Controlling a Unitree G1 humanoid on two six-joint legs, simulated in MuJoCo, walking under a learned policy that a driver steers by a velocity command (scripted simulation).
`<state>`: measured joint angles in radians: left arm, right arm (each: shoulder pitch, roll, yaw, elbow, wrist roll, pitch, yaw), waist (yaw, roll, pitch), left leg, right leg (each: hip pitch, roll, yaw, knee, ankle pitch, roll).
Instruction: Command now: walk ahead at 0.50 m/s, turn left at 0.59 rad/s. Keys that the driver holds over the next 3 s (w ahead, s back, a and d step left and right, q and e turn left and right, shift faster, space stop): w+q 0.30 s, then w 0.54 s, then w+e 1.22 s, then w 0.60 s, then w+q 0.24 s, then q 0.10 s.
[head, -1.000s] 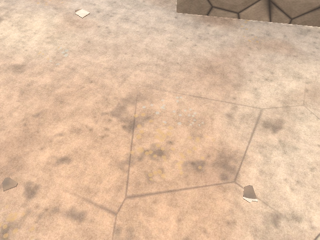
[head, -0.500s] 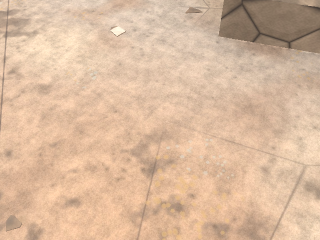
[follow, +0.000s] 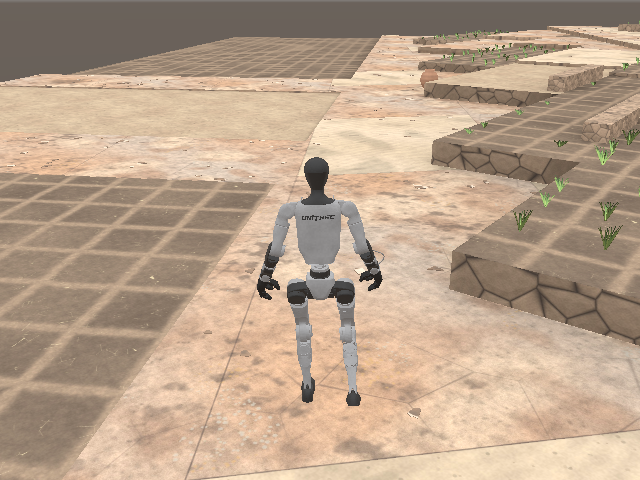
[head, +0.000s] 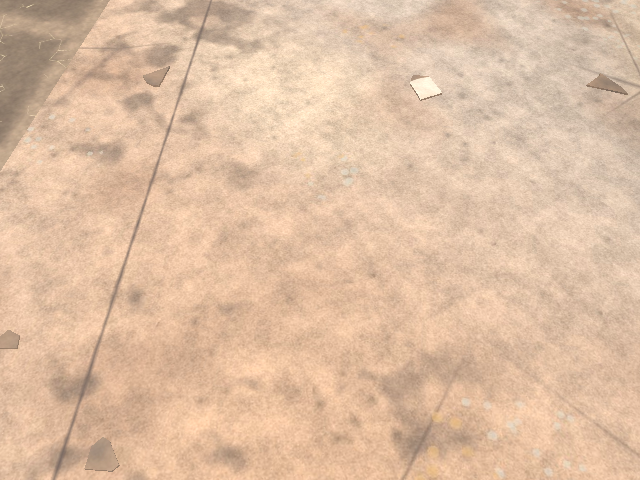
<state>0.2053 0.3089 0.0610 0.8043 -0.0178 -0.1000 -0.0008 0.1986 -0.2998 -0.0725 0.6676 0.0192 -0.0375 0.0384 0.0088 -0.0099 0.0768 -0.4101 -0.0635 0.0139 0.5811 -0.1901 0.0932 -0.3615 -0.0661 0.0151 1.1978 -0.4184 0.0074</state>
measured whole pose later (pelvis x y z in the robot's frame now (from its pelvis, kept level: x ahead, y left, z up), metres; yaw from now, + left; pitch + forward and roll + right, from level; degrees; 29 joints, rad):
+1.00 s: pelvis +0.53 +0.09 +0.01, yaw +14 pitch +2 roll -1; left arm 0.36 0.31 0.04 0.86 -0.03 -0.07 -0.01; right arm 0.12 -0.26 -0.04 0.67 0.00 -0.08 0.02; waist 0.04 -0.03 0.03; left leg -0.37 0.00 0.05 0.51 -0.17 0.04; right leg -0.34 -0.02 0.05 1.09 -0.43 -0.02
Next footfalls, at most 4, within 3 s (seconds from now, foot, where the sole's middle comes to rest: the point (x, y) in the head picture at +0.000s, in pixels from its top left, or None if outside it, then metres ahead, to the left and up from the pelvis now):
0.40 right None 0.41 -0.11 -0.76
0.90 left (226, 395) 0.60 0.21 -0.76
1.44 right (318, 270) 0.93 0.02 -0.76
1.90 left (258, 177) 1.23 0.19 -0.76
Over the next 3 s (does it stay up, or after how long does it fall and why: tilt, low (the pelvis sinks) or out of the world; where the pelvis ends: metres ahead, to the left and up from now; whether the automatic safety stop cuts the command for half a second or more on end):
stays up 1.58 -0.12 -0.01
